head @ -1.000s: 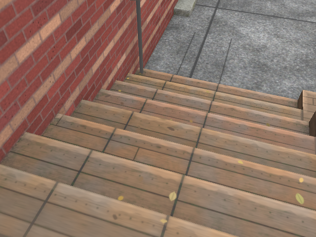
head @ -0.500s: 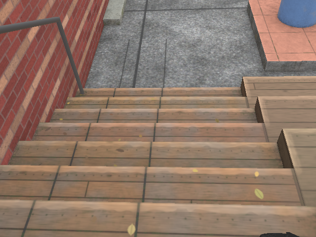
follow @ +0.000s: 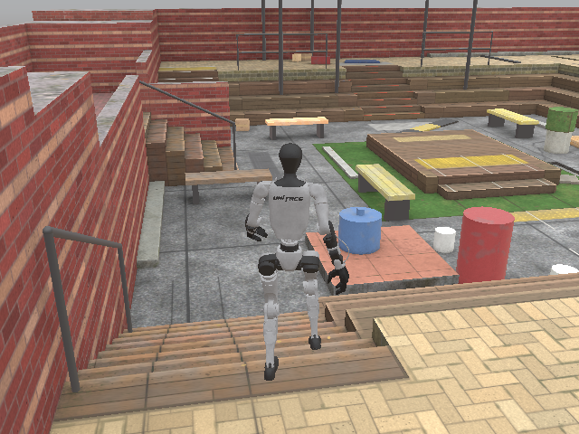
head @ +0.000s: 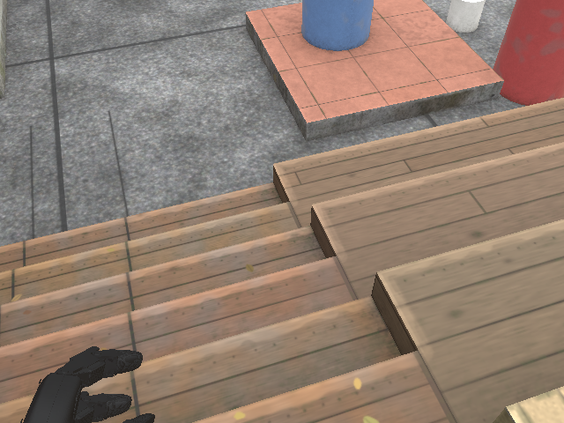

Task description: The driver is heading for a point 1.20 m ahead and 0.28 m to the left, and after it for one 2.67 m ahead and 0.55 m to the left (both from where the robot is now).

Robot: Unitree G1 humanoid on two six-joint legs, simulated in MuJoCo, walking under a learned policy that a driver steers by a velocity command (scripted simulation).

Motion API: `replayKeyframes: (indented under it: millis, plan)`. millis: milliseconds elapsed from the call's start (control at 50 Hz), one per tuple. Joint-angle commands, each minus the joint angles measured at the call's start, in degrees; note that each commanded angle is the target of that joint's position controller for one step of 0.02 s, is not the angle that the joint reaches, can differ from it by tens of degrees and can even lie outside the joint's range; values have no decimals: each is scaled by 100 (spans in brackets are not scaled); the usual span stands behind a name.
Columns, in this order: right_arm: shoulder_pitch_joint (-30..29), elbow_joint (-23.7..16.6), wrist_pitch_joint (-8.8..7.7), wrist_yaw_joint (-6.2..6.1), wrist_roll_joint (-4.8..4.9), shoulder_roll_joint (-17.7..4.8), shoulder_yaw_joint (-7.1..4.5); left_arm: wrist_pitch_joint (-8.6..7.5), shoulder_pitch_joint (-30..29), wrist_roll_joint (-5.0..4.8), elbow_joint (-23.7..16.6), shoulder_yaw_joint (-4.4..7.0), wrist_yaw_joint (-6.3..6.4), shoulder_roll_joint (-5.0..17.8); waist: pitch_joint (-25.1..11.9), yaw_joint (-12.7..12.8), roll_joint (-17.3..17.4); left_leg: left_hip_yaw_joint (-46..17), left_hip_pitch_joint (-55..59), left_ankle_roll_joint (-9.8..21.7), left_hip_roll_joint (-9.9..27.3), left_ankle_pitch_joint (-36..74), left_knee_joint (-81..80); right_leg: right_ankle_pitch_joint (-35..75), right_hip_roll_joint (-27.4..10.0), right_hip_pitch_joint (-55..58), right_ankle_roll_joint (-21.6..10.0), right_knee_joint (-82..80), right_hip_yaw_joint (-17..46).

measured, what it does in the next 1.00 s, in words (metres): goes down, turning left: right foot 0.15 m lower, then left foot 0.15 m lower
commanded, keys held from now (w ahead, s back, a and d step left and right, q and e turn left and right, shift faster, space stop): w+q+shift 0.60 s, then w+shift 0.06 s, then w+e+shift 0.34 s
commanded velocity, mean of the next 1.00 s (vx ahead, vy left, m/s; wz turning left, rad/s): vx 1.00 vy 0.00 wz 0.50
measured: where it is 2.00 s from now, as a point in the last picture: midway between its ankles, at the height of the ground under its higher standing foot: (165, 326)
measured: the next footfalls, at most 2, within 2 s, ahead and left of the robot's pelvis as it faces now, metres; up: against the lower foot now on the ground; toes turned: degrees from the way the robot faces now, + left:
right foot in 0.18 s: +0.29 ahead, -0.16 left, -0.15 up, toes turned +9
left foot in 0.58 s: +0.55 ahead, +0.10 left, -0.30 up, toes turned +33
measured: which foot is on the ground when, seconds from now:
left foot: down 0.00-0.20, up 0.22-0.56, down 0.58-0.96, up 0.98-1.00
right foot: up 0.00-0.16, down 0.18-0.58, up 0.60-0.94, down 0.96-1.00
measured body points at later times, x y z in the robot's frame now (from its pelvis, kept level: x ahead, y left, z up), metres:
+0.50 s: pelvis +0.40 -0.01 -0.21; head +0.41 +0.00 +0.24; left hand +0.19 +0.21 -0.34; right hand +0.69 -0.19 -0.29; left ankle +0.53 +0.14 -0.89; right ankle +0.25 -0.17 -0.86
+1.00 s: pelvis +0.78 +0.17 -0.43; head +0.76 +0.16 +0.02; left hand +0.65 +0.41 -0.57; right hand +0.91 -0.04 -0.58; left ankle +0.59 +0.14 -0.90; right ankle +0.82 +0.14 -1.15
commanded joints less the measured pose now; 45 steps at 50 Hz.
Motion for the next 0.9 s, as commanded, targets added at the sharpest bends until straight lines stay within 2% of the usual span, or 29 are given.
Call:
replayKeyframes:
  millis: [20, 60, 120, 160, 180, 200, 220, 240, 260, 280, 300, 320, 380, 400, 440, 500, 520, 560, 580, 600, 620, 660, 680, 700, 740, 760, 800, 840, 900]
  plan:
    - [-471, -500, -193, -112, 148, -579, -66, -152, -363, -7, -346, -16, -100, 278, 397, 407, 47, -1701, -1110, 936, 754, 1428, -972, 2445, 25, 828, -42, -1527, -75]
    - [-618, -564, -64, -116, 185, -675, -45, -164, -263, -93, -257, -104, -204, -38, 37, 323, 241, -1380, -1739, 719, 579, 1206, -567, 3039, 365, 2627, 23, -1944, -391]
    - [-224, -345, 225, -307, -75, -615, -60, -165, 291, -255, -25, -70, -51, 5, 266, 375, 465, -1294, -1205, 534, 388, 778, 654, 2703, 295, 3290, 294, -2994, -244]
    - [-330, -171, 403, -383, -34, -842, -112, -182, 2037, -136, 547, 131, 168, 279, -39, 1300, 152, -998, -937, 615, 249, 2103, 3271, 2617, -69, 4628, 218, -3928, -268]
    - [-902, -300, 369, -306, 43, -796, -158, -177, 3329, -70, 991, 323, 223, 634, -555, 1954, -61, -972, -2039, 545, 97, 1082, 5514, 2637, -590, 6157, -71, -3393, 284]
    - [-103, -496, 329, -283, 278, -147, -29, -274, 3277, 108, 996, 245, 117, 697, -853, 1149, -742, -742, -3705, 457, 26, -1467, 6909, 5682, -1477, 7295, 50, -1259, 589]
    - [401, -451, 300, -332, 316, -134, 65, -305, 3147, -57, 908, 250, 3, 546, -1447, 863, -1044, -584, -4517, 367, 494, -1032, 6945, 5931, -2131, 7774, -164, -822, 1285]
    - [22, -301, 332, -318, 84, -244, 36, -299, 3064, -155, 892, 335, -30, 450, -1260, 1089, -702, -369, -4747, 376, 759, -438, 6664, 3923, -2138, 7015, -435, -1451, 1415]
    - [-464, -472, 385, -283, -148, -288, 17, -316, 2778, -180, 919, 435, 20, 684, -1033, 1017, -1012, -157, -4803, 298, 868, 46, 6890, 1371, -2359, 5985, -981, -2002, 2145]
    - [-1235, -530, 387, -201, -322, -482, -84, -376, 2458, -218, 1004, 296, 25, 219, -157, 942, -193, -428, -4563, 325, 1138, 1167, 5559, 430, -1949, 4492, -775, -2458, 1621]
    - [-1675, -707, 453, -146, -352, -381, -75, -481, 2469, -187, 1140, 288, 21, 310, 523, 941, -853, -464, -4469, 243, 1226, 1310, 5246, 1099, -2262, 3478, -925, -2323, 1916]
    - [-1943, -753, 524, -45, -198, -263, -91, -535, 2471, -203, 1368, 204, 15, 85, 1101, 692, -415, -612, -4107, 67, 1284, 1802, 4056, 1096, -1947, 2363, -707, -2493, 1238]
    - [-1883, -693, 558, 176, -313, -212, -61, -538, 1837, -237, 1439, 310, 163, 535, 825, 362, -921, 329, -2825, 110, 985, 3217, 2979, 375, -1774, 1553, -560, -2408, 431]
    - [-2227, -741, 461, 269, -239, -183, -73, -626, 2120, -311, 1667, 199, 194, -83, 854, 405, -508, -70, -3055, 300, 1151, 4942, 1932, -428, -1348, 1803, -223, -2050, 2]
    - [-2651, -846, 353, 429, -123, 97, 46, -645, 2041, -317, 1739, 132, 258, -83, 837, 363, -199, 369, -1819, 507, 1036, 6648, 650, -1589, -1072, 1075, 81, -1985, -829]
    - [-2821, -711, 492, 432, -42, -18, 71, -450, 2154, -207, 1887, 195, 340, 379, 959, 498, -468, 1516, -331, 510, 477, 5444, 358, -544, -1055, 1198, 99, -1398, -1471]
    - [-2751, -623, 546, 308, -126, -235, 0, -327, 2509, -154, 2017, 175, 383, 466, 939, 550, -232, 1886, -289, 600, 203, 4597, 194, 945, -1088, 1875, 106, -662, -1681]
    - [-419, 97, 573, 103, -150, -699, -243, -157, 2277, -29, 2051, 235, 467, 868, -285, -590, -146, 1403, 2022, 1100, 179, 4068, 132, 3239, -1176, 1893, 189, 2602, -1636]
    - [300, 326, 512, 59, -165, -949, -323, -78, 1753, -18, 2048, 300, 465, 807, -86, -1169, 652, 512, 3105, 1654, 596, 4399, -731, -709, -441, 492, 288, 5640, -1625]
    - [-60, 400, 450, 56, -2, -1518, -371, -62, 1908, -20, 1649, 230, 499, 448, 295, -433, 1766, -48, 3492, 1510, 1034, 7185, 603, -4213, 120, -1378, 306, 6763, -1329]
    - [-209, 205, 366, 0, 123, -1365, -253, -136, 2392, -18, 1288, 161, 434, 510, -262, 54, 1122, -1160, 3733, 1618, 1576, 7266, 228, -3330, -359, -1781, 276, 5223, -491]
    - [-854, 100, 326, -29, 76, -840, -129, -197, 2283, 159, 1375, 263, 362, 826, 177, 565, -534, -2184, 2291, 1715, 1793, 3807, -662, -2477, -566, -1714, 229, 3483, -58]
    - [-1567, 31, 307, -123, 8, -1040, -165, -77, 2319, 140, 1300, 179, 310, 443, 251, 1074, 188, -2818, 682, 1995, 2219, 2473, -1120, -2444, -562, -1095, 502, 2385, -46]
    - [-1837, -77, 232, -112, -53, -858, -124, 72, 2187, 189, 1512, 220, 260, 555, 467, 1104, -127, -2752, -238, 1946, 2036, 1738, -1301, -2212, -690, -449, 621, 1768, 45]
    - [-1585, 82, 37, -19, -236, -839, -121, 243, 2305, 56, 1744, 210, 267, 385, 664, 1074, 34, -2155, -1210, 1753, 1967, 3387, -817, -993, -673, 112, 539, 1642, -121]
    - [-1375, 315, -117, -56, -56, -445, -53, 157, 1915, -138, 1646, 284, 173, 407, 662, 1010, -229, -1591, -1278, 1357, 1567, 2585, -629, 725, -760, 168, 321, 398, 182]
    - [-1919, 243, -251, -103, 120, -171, 101, 55, 1430, -170, 1628, 186, 1, 85, 667, 1030, 104, -266, -2802, 701, 656, 845, -536, 3133, -240, 2292, 119, -1180, -408]
    - [-1744, 306, -264, -116, 52, -270, 122, 58, 1588, -310, 1780, 144, -82, -80, 446, 911, 268, 71, -2864, 463, 768, 1203, -96, 3560, 277, 3100, -50, -840, -741]
    - [-1508, 538, -125, -190, -66, -275, 137, 155, 2184, -140, 2125, 233, 1, 136, 893, 1053, 471, 378, -1534, 265, 1047, 3830, 1553, 2077, 643, 2549, -541, -583, -1177]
